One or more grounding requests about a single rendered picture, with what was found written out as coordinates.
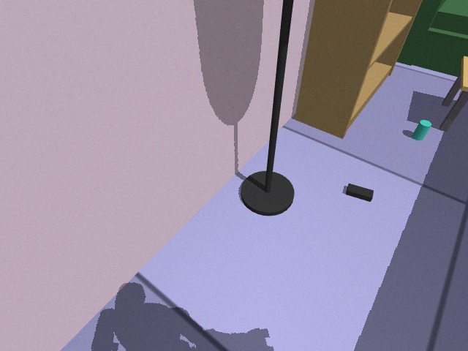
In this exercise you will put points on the sofa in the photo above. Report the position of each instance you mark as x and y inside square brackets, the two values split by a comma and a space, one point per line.
[438, 38]

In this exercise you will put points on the floor lamp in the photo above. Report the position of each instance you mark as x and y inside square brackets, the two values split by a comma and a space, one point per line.
[268, 193]

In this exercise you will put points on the coffee table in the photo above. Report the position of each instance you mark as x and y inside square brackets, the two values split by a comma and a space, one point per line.
[461, 82]

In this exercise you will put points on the bookshelf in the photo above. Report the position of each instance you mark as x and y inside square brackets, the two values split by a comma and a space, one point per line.
[353, 47]

